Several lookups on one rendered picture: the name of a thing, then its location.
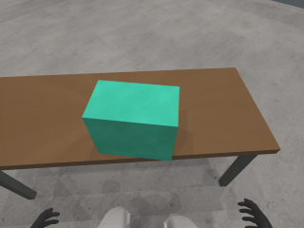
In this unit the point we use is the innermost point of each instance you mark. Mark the robot right thigh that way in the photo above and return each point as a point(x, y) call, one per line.
point(178, 222)

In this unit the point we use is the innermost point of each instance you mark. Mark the robot left thigh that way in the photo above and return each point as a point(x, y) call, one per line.
point(116, 218)

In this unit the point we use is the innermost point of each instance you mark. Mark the table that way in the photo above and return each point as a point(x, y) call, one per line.
point(41, 124)

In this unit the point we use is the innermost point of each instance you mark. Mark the right robot hand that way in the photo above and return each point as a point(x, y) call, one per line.
point(259, 218)

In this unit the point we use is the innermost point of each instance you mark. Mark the robot thigh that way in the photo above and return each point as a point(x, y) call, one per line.
point(116, 218)
point(178, 222)

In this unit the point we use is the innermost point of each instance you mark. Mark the carton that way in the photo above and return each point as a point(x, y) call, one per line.
point(133, 120)

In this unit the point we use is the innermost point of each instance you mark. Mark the left robot hand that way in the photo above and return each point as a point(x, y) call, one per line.
point(42, 221)

